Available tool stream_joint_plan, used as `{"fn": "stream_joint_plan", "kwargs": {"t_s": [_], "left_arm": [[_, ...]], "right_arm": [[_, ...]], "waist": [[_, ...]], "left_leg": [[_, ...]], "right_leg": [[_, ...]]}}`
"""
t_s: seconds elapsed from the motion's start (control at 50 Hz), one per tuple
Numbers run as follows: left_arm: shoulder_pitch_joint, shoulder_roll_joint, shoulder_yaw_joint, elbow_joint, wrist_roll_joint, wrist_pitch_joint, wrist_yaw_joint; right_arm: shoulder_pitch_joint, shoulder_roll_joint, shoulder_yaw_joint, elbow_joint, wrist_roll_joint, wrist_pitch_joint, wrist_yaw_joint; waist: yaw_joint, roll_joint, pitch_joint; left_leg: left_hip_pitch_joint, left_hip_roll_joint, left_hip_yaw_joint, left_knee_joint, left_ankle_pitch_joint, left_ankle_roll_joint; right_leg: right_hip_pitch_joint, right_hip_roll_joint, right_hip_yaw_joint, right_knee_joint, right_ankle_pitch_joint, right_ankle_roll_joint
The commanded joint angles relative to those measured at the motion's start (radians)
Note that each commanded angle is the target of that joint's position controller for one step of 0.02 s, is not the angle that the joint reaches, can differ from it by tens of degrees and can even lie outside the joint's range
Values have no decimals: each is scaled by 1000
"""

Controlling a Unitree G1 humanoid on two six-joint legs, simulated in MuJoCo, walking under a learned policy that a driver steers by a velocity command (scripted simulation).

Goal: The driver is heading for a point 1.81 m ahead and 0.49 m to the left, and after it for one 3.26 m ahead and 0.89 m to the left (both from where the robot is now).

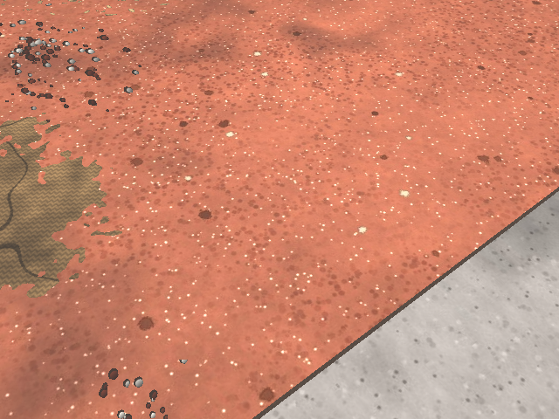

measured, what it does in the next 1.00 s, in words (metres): walks ahead: left foot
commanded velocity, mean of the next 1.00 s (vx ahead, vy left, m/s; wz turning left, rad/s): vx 0.41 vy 0.00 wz -0.02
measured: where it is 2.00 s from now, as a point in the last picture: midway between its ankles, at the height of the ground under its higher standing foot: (269, 259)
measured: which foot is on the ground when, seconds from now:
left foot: down 0.00-0.16, up 0.18-0.58, down 0.60-1.00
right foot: down 0.00-0.60, up 0.62-1.00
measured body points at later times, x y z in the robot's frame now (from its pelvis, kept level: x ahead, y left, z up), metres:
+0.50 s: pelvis +0.15 +0.00 +0.00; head +0.18 +0.00 +0.45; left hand +0.07 +0.25 -0.13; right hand +0.36 -0.22 -0.10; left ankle +0.30 +0.13 -0.70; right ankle +0.01 -0.09 -0.74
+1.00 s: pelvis +0.42 +0.05 +0.01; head +0.44 +0.05 +0.46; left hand +0.59 +0.28 -0.11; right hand +0.37 -0.20 -0.13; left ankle +0.34 +0.11 -0.74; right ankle +0.60 -0.10 -0.69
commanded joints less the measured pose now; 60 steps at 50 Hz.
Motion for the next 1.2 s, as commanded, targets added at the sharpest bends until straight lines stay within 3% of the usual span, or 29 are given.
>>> {"fn": "stream_joint_plan", "kwargs": {"t_s": [0.02, 0.08, 0.12, 0.14, 0.16, 0.18, 0.2, 0.22, 0.26, 0.32, 0.42, 0.5, 0.54, 0.58, 0.6, 0.62, 0.64, 0.66, 0.68, 0.7, 0.74, 0.78, 0.88, 0.94, 1.02, 1.1, 1.16, 1.18, 1.2], "left_arm": [[-58, 116, 36, -73, 21, -14, -16], [-18, 100, 38, -60, 17, -39, -37], [69, 75, 36, -13, 9, -54, -39], [130, 86, 43, 16, 8, -61, -34], [222, 131, 55, 44, 11, -69, -23], [317, 228, 80, 60, 12, -76, -11], [334, 241, 86, 74, 10, -75, -10], [275, 207, 76, 64, 10, -79, -10], [197, 165, 66, 49, 5, -95, -9], [233, 131, 52, 83, -4, -111, -7], [310, 141, 48, 141, -6, -110, -7], [320, 171, 51, 173, -3, -109, -5], [292, 188, 54, 184, -4, -109, -3], [272, 202, 57, 193, -5, -102, 0], [269, 178, 49, 174, -8, -102, 0], [381, 53, 25, 150, -34, -100, -8], [345, 152, 53, 166, -8, -100, -7], [254, 167, 63, 139, -6, -101, -10], [201, 149, 56, 128, -7, -106, -15], [187, 125, 54, 131, -4, -101, -17], [211, 95, 48, 145, 12, -75, -26], [183, 84, 49, 140, 15, -61, -35], [-53, 81, 45, 66, 17, -57, -45], [-160, 61, 33, 38, 11, -64, -51], [-253, 75, 34, 13, 10, -72, -49], [-303, 95, 41, -7, 9, -89, -48], [-158, 114, 55, 43, 14, -103, -36], [-103, 139, 68, 70, 24, -111, -25], [52, 144, 86, 115, 27, -112, -21]], "right_arm": [[70, -192, -54, -17, 0, -17, 8], [18, -175, -55, -24, 1, -28, 12], [-40, -177, -62, -32, 14, -34, 17], [-51, -165, -63, -33, 15, -36, 15], [-89, -128, -54, -52, 9, -44, 15], [-126, -54, -34, -97, 15, -54, 23], [-173, -118, -48, -118, -9, -58, 21], [-153, -127, -53, -111, -5, -64, 27], [-103, -120, -52, -79, -3, -75, 43], [-126, -99, -44, -71, -20, -69, 58], [-305, -62, -18, -138, -11, -64, 64], [-364, -78, -17, -168, -2, -65, 62], [-300, -97, -26, -150, -4, -69, 51], [-45, -133, -48, -63, -12, -82, 29], [131, -192, -67, -20, -33, -91, 14], [210, -296, -90, -9, -50, -94, 11], [171, -256, -84, -2, -2, -85, 20], [55, -204, -70, -10, 10, -84, 22], [-6, -142, -56, -17, 9, -93, 27], [-29, -115, -47, -10, 6, -103, 28], [-25, -88, -37, 15, 7, -119, 27], [21, -101, -41, 40, 13, -135, 29], [113, -107, -39, 89, 22, -137, 25], [161, -117, -38, 114, 24, -136, 21], [228, -113, -35, 155, 9, -136, 7], [241, -132, -42, 182, -9, -128, -9], [208, -164, -52, 194, -9, -117, -14], [317, -91, -33, 214, 15, -111, 7], [263, -107, -27, 209, 33, -109, 13]], "waist": [[-25, 226, 123], [10, 183, 117], [58, 155, 87], [83, 127, 72], [122, 32, 62], [149, -194, 39], [151, -139, 125], [93, -64, 156], [41, -48, 115], [42, -62, 66], [79, -81, 92], [77, -87, 114], [34, -85, 86], [-80, -51, -54], [-146, 8, -164], [-98, 245, -315], [-92, 183, -294], [-42, 126, -120], [-25, 66, -45], [4, 62, -10], [41, 84, 1], [47, 72, 12], [8, 51, 84], [-21, 61, 80], [-44, 72, 85], [-54, 67, 100], [12, 74, 29], [-19, -18, -58], [84, -46, -147]], "left_leg": [[-31, 257, -391, -343, -568, 173], [-75, 259, -358, -354, -454, 183], [-165, 178, -234, -286, -372, 149], [-233, 138, -188, -215, -369, 131], [-347, 87, -120, -58, -329, 102], [-524, -42, 28, 249, -260, 53], [-617, -20, -19, 395, -266, 62], [-618, 24, -65, 459, -185, 72], [-570, 61, -58, 470, -62, 66], [-537, 62, -4, 460, 42, 30], [-493, 50, 57, 267, 151, 1], [-367, 21, 79, 115, 176, 40], [-242, -11, 87, 80, 148, 75], [55, -60, 100, 10, 131, 120], [305, 90, -62, -9, 20, 163], [566, 394, -568, -97, -188, 277], [482, 398, -761, -234, -226, 295], [337, 360, -578, -240, -207, 270], [207, 320, -455, -267, -77, 252], [126, 272, -361, -289, 25, 223], [31, 224, -253, -328, 149, 200], [20, 212, -210, -360, 201, 211], [65, 172, -120, -419, 255, 203], [93, 152, -70, -402, 346, 181], [249, 191, -62, -344, 453, 182], [391, 218, -67, -239, 593, 177], [368, 198, -50, -28, 849, 138], [235, 146, -23, 132, 838, 106], [-9, 107, 10, 342, 658, 71]], "right_leg": [[-195, 1, -47, 121, -137, -12], [-131, -45, -51, 121, -117, -23], [83, -10, -94, -46, -33, -39], [202, -2, -78, -98, -18, -42], [318, -100, 69, -182, -113, -60], [398, -335, 483, -369, -446, -141], [314, -449, 642, -441, -485, -206], [270, -433, 594, -430, -423, -217], [265, -346, 421, -441, -222, -163], [282, -270, 238, -427, 124, -135], [240, -245, 111, -397, 406, -128], [229, -272, 84, -380, 520, -109], [241, -284, 60, -297, 735, -87], [218, -242, 2, 9, 927, -53], [42, -200, -25, 278, 671, -36], [-286, -24, -70, 671, -12, 10], [-381, -9, 55, 789, -159, -11], [-427, -74, 58, 796, -60, -20], [-399, -111, 47, 743, 12, -24], [-358, -143, 41, 687, 39, -22], [-271, -164, 32, 609, 52, -4], [-290, -172, 14, 562, 78, 10], [-441, -199, -31, 333, 281, 54], [-394, -169, -64, 169, 389, 57], [-426, -166, -43, 100, 467, 33], [-437, -140, -52, -2, 350, -5], [-167, -68, -77, -105, 294, -48], [72, -30, -111, -87, 294, -80], [356, -108, 12, -92, 312, -136]]}}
